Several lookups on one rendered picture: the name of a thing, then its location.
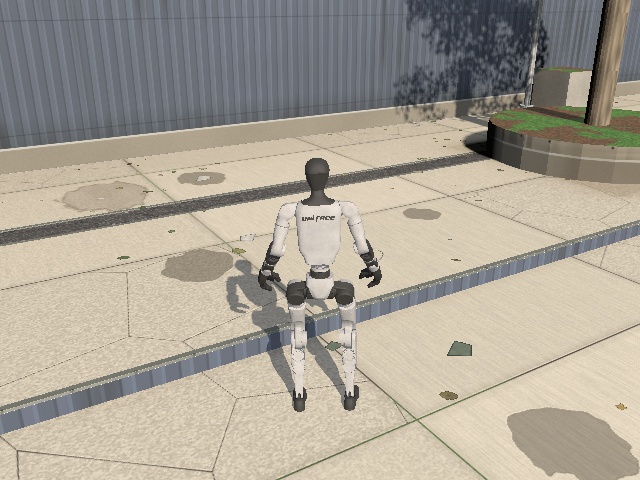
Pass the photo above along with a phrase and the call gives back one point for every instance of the right robot upper arm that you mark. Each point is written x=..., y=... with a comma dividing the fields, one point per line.
x=350, y=210

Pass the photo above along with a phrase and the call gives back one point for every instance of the left robot upper arm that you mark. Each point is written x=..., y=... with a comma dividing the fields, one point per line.
x=286, y=212

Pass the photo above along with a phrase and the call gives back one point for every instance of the robot left thigh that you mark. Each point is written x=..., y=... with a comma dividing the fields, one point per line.
x=296, y=294

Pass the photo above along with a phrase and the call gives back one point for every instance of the robot right forearm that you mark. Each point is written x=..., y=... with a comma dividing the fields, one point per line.
x=369, y=259

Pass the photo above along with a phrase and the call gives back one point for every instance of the robot left hand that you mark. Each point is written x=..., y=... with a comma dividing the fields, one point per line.
x=262, y=280

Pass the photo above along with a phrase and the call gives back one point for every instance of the robot left shin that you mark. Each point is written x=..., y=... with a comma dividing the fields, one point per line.
x=298, y=365

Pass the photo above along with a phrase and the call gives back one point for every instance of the robot right hand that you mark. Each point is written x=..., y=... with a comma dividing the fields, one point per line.
x=367, y=273

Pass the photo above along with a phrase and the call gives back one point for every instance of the robot left forearm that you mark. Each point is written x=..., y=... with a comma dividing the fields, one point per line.
x=269, y=262

